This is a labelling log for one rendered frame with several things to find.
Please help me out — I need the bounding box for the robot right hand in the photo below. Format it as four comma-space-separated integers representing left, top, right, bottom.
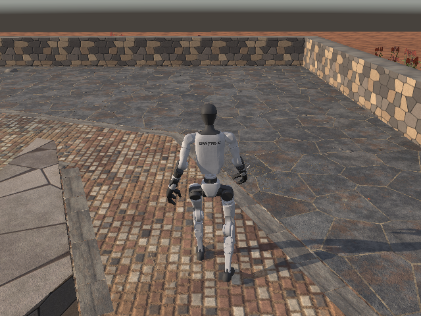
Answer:
232, 173, 247, 184

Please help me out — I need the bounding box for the robot left hand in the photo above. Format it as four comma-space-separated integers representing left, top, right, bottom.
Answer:
166, 187, 181, 205

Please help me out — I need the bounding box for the right robot foot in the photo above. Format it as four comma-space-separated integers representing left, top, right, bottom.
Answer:
222, 267, 235, 282

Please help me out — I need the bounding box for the right robot thigh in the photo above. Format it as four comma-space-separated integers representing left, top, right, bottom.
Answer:
220, 184, 235, 236

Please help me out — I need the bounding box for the left robot upper arm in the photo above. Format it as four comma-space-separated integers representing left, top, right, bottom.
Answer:
178, 133, 196, 170

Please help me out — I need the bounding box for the right robot upper arm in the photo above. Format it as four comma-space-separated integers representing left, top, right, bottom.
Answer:
223, 132, 243, 167

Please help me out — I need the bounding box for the right robot forearm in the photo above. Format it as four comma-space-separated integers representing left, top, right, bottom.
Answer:
236, 156, 247, 176

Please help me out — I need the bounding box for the left robot forearm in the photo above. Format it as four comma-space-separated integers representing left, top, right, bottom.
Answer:
168, 160, 184, 190

